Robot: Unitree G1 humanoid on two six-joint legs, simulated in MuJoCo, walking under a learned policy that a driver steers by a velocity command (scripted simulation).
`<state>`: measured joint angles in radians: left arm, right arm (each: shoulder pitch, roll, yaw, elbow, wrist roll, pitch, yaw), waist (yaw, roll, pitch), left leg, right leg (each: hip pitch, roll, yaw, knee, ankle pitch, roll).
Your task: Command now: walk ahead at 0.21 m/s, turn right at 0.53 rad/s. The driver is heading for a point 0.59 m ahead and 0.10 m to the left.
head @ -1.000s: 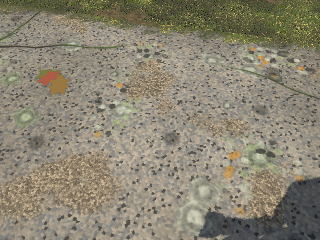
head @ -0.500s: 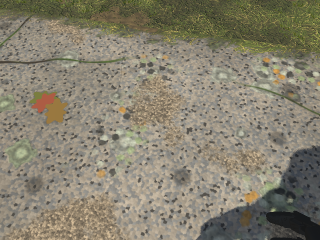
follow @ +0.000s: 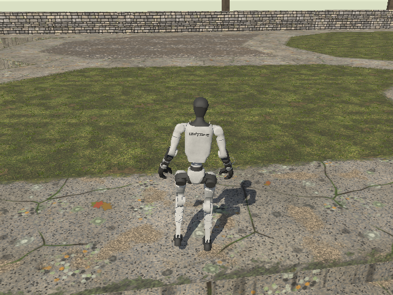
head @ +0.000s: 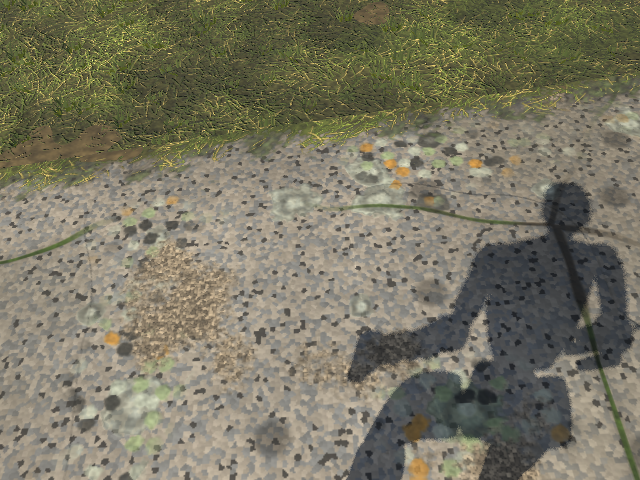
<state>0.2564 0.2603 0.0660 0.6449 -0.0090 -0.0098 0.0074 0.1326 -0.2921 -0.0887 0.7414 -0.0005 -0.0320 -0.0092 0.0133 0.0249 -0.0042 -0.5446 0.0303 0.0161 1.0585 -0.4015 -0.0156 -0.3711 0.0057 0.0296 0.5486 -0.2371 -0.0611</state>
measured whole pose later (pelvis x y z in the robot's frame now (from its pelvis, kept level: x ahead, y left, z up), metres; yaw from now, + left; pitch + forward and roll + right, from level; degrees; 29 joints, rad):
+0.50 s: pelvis +0.07 +0.02 +0.00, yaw +6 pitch +3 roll -1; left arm 0.15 0.26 0.07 0.63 0.00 -0.01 0.04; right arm 0.14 -0.26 -0.07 0.68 0.01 0.02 -0.02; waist -0.02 0.02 0.01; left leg -0.40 -0.04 -0.11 0.53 -0.19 0.00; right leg -0.41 0.04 0.05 0.78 -0.46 0.05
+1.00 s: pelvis +0.06 +0.01 +0.00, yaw +22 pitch +2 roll +0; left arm 0.21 0.27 0.07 0.66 -0.01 0.00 0.03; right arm 0.11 -0.26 -0.06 0.62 0.01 0.05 0.01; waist 0.04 -0.01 0.02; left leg -0.29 0.02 0.02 0.55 -0.25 -0.02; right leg -0.30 -0.09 -0.16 0.56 -0.28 0.01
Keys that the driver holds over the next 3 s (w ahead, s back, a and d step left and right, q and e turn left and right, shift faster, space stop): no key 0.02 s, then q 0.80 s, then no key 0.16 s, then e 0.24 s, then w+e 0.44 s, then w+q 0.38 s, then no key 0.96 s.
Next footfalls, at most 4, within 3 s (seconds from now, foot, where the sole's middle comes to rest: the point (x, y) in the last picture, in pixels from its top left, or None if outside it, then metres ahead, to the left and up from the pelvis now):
0.22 left None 0.15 0.14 -0.77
0.56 right None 0.14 -0.10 -0.77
1.00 left None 0.05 0.14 -0.77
1.48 right None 0.12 -0.11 -0.77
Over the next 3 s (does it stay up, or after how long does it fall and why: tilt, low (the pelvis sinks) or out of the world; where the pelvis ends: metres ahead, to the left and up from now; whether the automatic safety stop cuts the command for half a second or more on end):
stays up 0.61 0.05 -0.01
